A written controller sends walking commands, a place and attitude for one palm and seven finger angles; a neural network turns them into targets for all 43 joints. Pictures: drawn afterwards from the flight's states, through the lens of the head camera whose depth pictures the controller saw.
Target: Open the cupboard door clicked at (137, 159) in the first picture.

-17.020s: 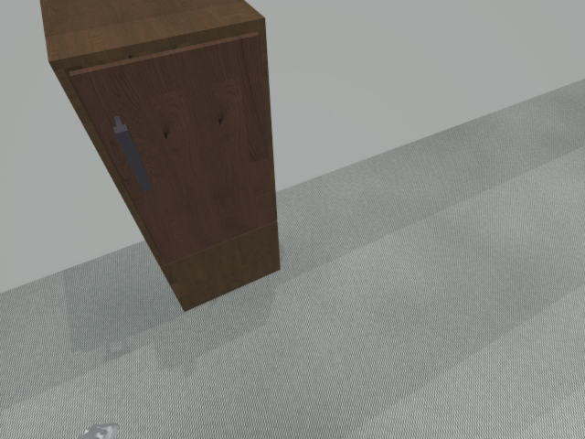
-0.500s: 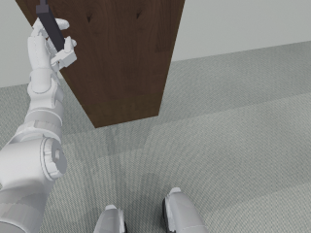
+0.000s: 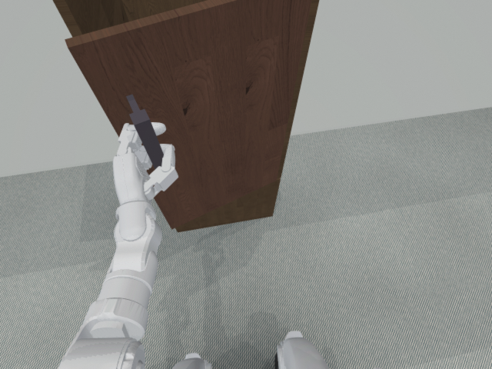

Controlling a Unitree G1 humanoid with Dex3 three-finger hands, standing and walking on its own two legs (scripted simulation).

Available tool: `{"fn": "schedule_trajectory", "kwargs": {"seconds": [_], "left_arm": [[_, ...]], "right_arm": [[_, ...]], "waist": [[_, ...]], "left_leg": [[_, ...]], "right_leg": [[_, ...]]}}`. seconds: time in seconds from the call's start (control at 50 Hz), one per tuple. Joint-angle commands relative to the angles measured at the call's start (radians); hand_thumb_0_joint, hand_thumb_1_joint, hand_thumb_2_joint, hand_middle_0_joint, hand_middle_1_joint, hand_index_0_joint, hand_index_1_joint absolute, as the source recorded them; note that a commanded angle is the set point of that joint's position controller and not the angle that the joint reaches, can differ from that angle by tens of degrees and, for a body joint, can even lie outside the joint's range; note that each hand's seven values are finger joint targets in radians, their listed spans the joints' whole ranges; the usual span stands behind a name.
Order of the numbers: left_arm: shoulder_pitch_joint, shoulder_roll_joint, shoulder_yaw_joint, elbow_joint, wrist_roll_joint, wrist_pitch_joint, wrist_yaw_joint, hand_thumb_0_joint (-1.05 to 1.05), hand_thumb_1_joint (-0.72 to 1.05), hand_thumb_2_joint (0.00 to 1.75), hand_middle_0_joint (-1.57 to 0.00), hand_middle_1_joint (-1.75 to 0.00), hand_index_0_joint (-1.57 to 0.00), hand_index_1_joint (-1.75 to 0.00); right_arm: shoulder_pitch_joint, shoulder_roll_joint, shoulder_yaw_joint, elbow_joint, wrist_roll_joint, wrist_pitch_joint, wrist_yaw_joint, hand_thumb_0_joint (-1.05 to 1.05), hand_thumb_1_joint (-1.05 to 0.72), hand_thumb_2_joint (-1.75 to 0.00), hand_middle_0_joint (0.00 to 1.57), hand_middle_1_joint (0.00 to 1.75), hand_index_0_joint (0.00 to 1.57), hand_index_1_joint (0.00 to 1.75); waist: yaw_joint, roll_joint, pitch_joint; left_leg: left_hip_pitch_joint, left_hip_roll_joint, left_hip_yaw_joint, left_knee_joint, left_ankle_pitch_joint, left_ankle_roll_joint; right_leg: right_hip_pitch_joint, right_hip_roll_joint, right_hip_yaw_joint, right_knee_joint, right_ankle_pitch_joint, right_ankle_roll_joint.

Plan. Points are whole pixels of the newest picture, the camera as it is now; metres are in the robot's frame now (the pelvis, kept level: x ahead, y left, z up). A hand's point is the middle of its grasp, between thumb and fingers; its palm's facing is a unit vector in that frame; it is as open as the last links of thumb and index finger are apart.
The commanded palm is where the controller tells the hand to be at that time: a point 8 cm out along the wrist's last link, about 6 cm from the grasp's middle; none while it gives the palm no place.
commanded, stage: pull the door open along its arc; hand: left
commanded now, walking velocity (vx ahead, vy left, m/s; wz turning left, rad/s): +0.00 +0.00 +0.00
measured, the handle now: (149, 140) +0.48 +0.15 +0.06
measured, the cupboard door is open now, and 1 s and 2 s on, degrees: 17 34 38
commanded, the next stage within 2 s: open thumb and fingers to let go in 1.68 s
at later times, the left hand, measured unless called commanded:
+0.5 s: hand (213, 198) +0.37 +0.04 +0.05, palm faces +0.47 -0.88 -0.09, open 6.3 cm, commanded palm +0.32 +0.08 +0.04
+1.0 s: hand (214, 195) +0.37 +0.04 +0.05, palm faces +0.52 -0.85 -0.05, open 6.3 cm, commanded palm +0.32 +0.08 +0.04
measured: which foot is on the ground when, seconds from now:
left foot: down 0.00-1.00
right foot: down 0.00-1.00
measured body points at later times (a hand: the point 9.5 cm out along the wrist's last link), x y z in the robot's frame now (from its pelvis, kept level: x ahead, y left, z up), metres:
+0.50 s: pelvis +0.01 -0.04 +0.00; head +0.08 -0.05 +0.44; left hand +0.34 +0.08 +0.06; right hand +0.22 -0.23 -0.11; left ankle -0.04 +0.12 -0.68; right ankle +0.03 -0.14 -0.68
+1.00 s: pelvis -0.04 -0.04 -0.01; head +0.04 -0.06 +0.44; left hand +0.34 +0.08 +0.06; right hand +0.07 -0.28 -0.14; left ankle -0.04 +0.12 -0.68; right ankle +0.03 -0.14 -0.68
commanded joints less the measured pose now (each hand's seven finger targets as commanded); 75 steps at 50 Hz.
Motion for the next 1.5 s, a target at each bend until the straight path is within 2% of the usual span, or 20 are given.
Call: {"fn": "schedule_trajectory", "kwargs": {"seconds": [0.0, 0.02, 0.06, 0.12, 0.16, 0.18, 0.24, 0.32, 0.36, 0.4, 0.5, 0.54, 0.66, 0.8, 0.98, 1.0, 1.18, 1.24, 1.36, 1.48], "left_arm": [[0.059, 0.013, 0.029, -0.319, 0.059, -0.046, 0.276, 0.00, 0.90, 0.90, -0.40, -1.35, -0.40, -1.35], [0.122, -0.019, 0.002, -0.369, 0.086, -0.039, 0.323, 0.00, 0.90, 0.90, -0.40, -1.35, -0.40, -1.35], [0.248, -0.064, -0.041, -0.433, 0.134, -0.015, 0.401, 0.00, 0.90, 0.90, -0.40, -1.35, -0.40, -1.35], [0.331, -0.149, -0.133, -0.549, 0.193, 0.030, 0.484, 0.00, 0.90, 0.90, -0.40, -1.35, -0.40, -1.35], [0.371, -0.176, -0.173, -0.571, 0.233, 0.061, 0.513, 0.00, 0.90, 0.90, -0.40, -1.35, -0.40, -1.35], [0.353, -0.226, -0.223, -0.569, 0.235, 0.080, 0.518, 0.00, 0.90, 0.90, -0.40, -1.35, -0.40, -1.35], [0.251, -0.290, -0.285, -0.545, 0.232, 0.123, 0.536, 0.00, 0.90, 0.90, -0.40, -1.35, -0.40, -1.35], [0.103, -0.397, -0.376, -0.497, 0.246, 0.162, 0.560, 0.00, 0.90, 0.90, -0.40, -1.35, -0.40, -1.35], [-0.024, -0.349, -0.330, -0.478, 0.249, 0.161, 0.582, 0.00, 0.90, 0.90, -0.40, -1.35, -0.40, -1.35], [-0.030, -0.348, -0.310, -0.415, 0.247, 0.167, 0.590, 0.00, 0.90, 0.90, -0.40, -1.35, -0.40, -1.35], [-0.118, -0.307, -0.282, -0.370, 0.254, 0.139, 0.578, 0.00, 0.90, 0.90, -0.40, -1.35, -0.40, -1.35], [-0.140, -0.293, -0.264, -0.331, 0.258, 0.124, 0.575, 0.00, 0.90, 0.90, -0.40, -1.35, -0.40, -1.35], [-0.216, -0.248, -0.229, -0.302, 0.282, 0.075, 0.580, 0.00, 0.90, 0.90, -0.40, -1.35, -0.40, -1.35], [-0.270, -0.234, -0.205, -0.232, 0.263, 0.054, 0.593, 0.00, 0.90, 0.90, -0.40, -1.35, -0.40, -1.35], [-0.335, -0.245, -0.200, -0.164, 0.271, 0.033, 0.622, 0.00, 0.90, 0.90, -0.40, -1.35, -0.40, -1.35], [-0.313, -0.253, -0.201, -0.151, 0.272, 0.034, 0.623, 0.00, 0.90, 0.90, -0.40, -1.35, -0.40, -1.35], [-0.134, -0.366, -0.297, -0.261, 0.282, 0.062, 0.620, 0.00, 0.90, 0.90, -0.40, -1.35, -0.40, -1.35], [-0.042, -0.418, -0.349, -0.321, 0.282, 0.083, 0.612, 0.00, 0.90, 0.90, -0.40, -1.35, -0.40, -1.35], [0.163, -0.510, -0.447, -0.483, 0.228, 0.156, 0.583, 0.00, 0.90, 0.90, -0.40, -1.35, -0.40, -1.35], [0.473, -0.557, -0.554, -0.658, 0.221, 0.259, 0.518, 0.00, 0.90, 0.90, -0.40, -1.35, -0.40, -1.35]], "right_arm": [[0.004, -0.092, -0.049, -0.117, -0.023, -0.053, 0.005, 0.00, -0.90, -0.90, 0.20, 0.30, 0.20, 0.30], [-0.013, -0.081, -0.049, -0.123, -0.028, -0.054, 0.008, 0.00, -0.90, -0.90, 0.20, 0.30, 0.20, 0.30], [-0.050, -0.068, -0.049, -0.142, -0.037, -0.050, 0.009, 0.00, -0.90, -0.90, 0.20, 0.30, 0.20, 0.30], [-0.118, -0.032, -0.040, -0.155, -0.044, -0.039, 0.001, 0.00, -0.90, -0.90, 0.20, 0.30, 0.20, 0.30], [-0.155, -0.017, -0.032, -0.158, -0.053, -0.039, -0.017, 0.00, -0.90, -0.90, 0.20, 0.30, 0.20, 0.30], [-0.182, -0.009, -0.026, -0.150, -0.052, -0.037, -0.023, 0.00, -0.90, -0.90, 0.20, 0.30, 0.20, 0.30], [-0.216, -0.003, -0.022, -0.122, -0.052, -0.040, -0.041, 0.00, -0.90, -0.90, 0.20, 0.30, 0.20, 0.30], [-0.242, 0.004, -0.023, -0.079, -0.061, -0.053, -0.042, 0.00, -0.90, -0.90, 0.20, 0.30, 0.20, 0.30], [-0.245, 0.001, -0.024, -0.056, -0.065, -0.053, -0.053, 0.00, -0.90, -0.90, 0.20, 0.30, 0.20, 0.30], [-0.257, 0.005, -0.025, -0.042, -0.071, -0.055, -0.059, 0.00, -0.90, -0.90, 0.20, 0.30, 0.20, 0.30], [-0.240, -0.002, -0.031, -0.027, -0.076, -0.058, -0.073, 0.00, -0.90, -0.90, 0.20, 0.30, 0.20, 0.30], [-0.233, -0.006, -0.033, -0.023, -0.080, -0.065, -0.078, 0.00, -0.90, -0.90, 0.20, 0.30, 0.20, 0.30], [-0.209, -0.016, -0.045, -0.013, -0.083, -0.087, -0.083, 0.00, -0.90, -0.90, 0.20, 0.30, 0.20, 0.30], [-0.189, -0.029, -0.048, 0.008, -0.080, -0.116, -0.081, 0.00, -0.90, -0.90, 0.20, 0.30, 0.20, 0.30], [-0.168, -0.036, -0.047, 0.027, -0.085, -0.147, -0.072, 0.00, -0.90, -0.90, 0.20, 0.30, 0.20, 0.30], [-0.165, -0.036, -0.048, 0.025, -0.087, -0.150, -0.070, 0.00, -0.90, -0.90, 0.20, 0.30, 0.20, 0.30], [-0.167, -0.026, -0.045, -0.014, -0.089, -0.158, -0.041, 0.00, -0.90, -0.90, 0.20, 0.30, 0.20, 0.30], [-0.187, -0.018, -0.044, -0.032, -0.084, -0.157, -0.030, 0.00, -0.90, -0.90, 0.20, 0.30, 0.20, 0.30], [-0.242, 0.000, -0.032, -0.067, -0.057, -0.146, -0.003, 0.00, -0.90, -0.90, 0.20, 0.30, 0.20, 0.30], [-0.253, 0.025, -0.014, -0.119, -0.032, -0.107, 0.010, 0.00, -0.90, -0.90, 0.20, 0.30, 0.20, 0.30]], "waist": [[0.105, -0.077, -0.395], [0.119, -0.067, -0.401], [0.137, -0.112, -0.392], [0.140, -0.105, -0.366], [0.138, -0.155, -0.334], [0.132, -0.104, -0.329], [0.096, -0.141, -0.302], [0.061, -0.099, -0.295], [0.051, -0.114, -0.307], [0.059, -0.120, -0.327], [0.049, -0.149, -0.368], [0.041, -0.189, -0.362], [0.040, -0.191, -0.388], [0.039, -0.191, -0.357], [0.031, -0.150, -0.341], [0.037, -0.169, -0.344], [0.071, -0.120, -0.377], [0.081, -0.148, -0.366], [0.117, -0.098, -0.383], [0.118, -0.114, -0.344]], "left_leg": [[0.097, -0.062, 0.008, -0.121, 0.486, -0.011], [0.110, -0.062, 0.012, -0.121, 0.513, -0.013], [0.113, -0.060, 0.010, -0.126, 0.535, -0.017], [0.132, -0.060, 0.016, -0.129, 0.523, -0.024], [0.126, -0.062, 0.008, -0.126, 0.501, -0.024], [0.138, -0.066, 0.010, -0.124, 0.486, -0.025], [0.160, -0.068, -0.001, -0.113, 0.450, -0.024], [0.189, -0.067, -0.017, -0.083, 0.472, -0.026], [0.170, -0.071, -0.025, -0.069, 0.454, -0.025], [0.151, -0.078, -0.024, -0.061, 0.419, -0.024], [0.115, -0.084, -0.027, -0.055, 0.367, -0.018], [0.081, -0.086, -0.028, -0.050, 0.327, -0.014], [0.030, -0.090, -0.023, -0.051, 0.254, -0.007], [-0.001, -0.093, -0.013, -0.066, 0.175, -0.001], [0.021, -0.087, -0.007, -0.083, 0.149, 0.001], [0.023, -0.087, -0.007, -0.086, 0.151, 0.000], [0.107, -0.072, -0.007, -0.094, 0.306, -0.013], [0.124, -0.069, -0.010, -0.097, 0.333, -0.016], [0.199, -0.064, -0.019, -0.105, 0.461, -0.028], [0.238, -0.058, -0.017, -0.103, 0.549, -0.032]], "right_leg": [[0.498, 0.030, -0.064, -0.046, 0.471, -0.053], [0.516, 0.026, -0.063, -0.043, 0.498, -0.059], [0.559, 0.024, -0.063, -0.048, 0.531, -0.067], [0.577, 0.017, -0.060, -0.053, 0.543, -0.068], [0.586, 0.016, -0.058, -0.060, 0.545, -0.070], [0.567, 0.015, -0.057, -0.060, 0.532, -0.068], [0.532, 0.013, -0.060, -0.073, 0.505, -0.055], [0.462, 0.009, -0.072, -0.060, 0.512, -0.054], [0.453, 0.001, -0.062, -0.057, 0.506, -0.051], [0.454, -0.007, -0.052, -0.057, 0.489, -0.045], [0.475, -0.021, -0.023, -0.066, 0.460, -0.034], [0.472, -0.025, -0.010, -0.077, 0.423, -0.027], [0.473, -0.027, 0.019, -0.098, 0.293, -0.029], [0.435, -0.022, 0.032, -0.140, 0.112, -0.033], [0.359, -0.002, -0.013, -0.129, 0.046, -0.043], [0.364, 0.000, -0.019, -0.126, 0.043, -0.043], [0.374, 0.020, -0.072, -0.070, 0.215, -0.066], [0.394, 0.023, -0.082, -0.068, 0.238, -0.070], [0.455, 0.029, -0.104, -0.051, 0.357, -0.081], [0.529, 0.019, -0.109, -0.059, 0.519, -0.071]]}}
